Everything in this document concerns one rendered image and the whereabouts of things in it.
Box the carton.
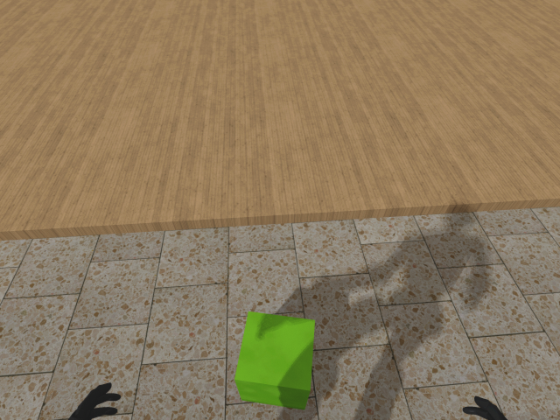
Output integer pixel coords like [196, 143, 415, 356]
[234, 311, 315, 410]

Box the right robot hand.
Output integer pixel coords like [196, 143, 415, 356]
[463, 396, 507, 420]

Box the left robot hand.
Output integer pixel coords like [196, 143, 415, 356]
[68, 382, 121, 420]

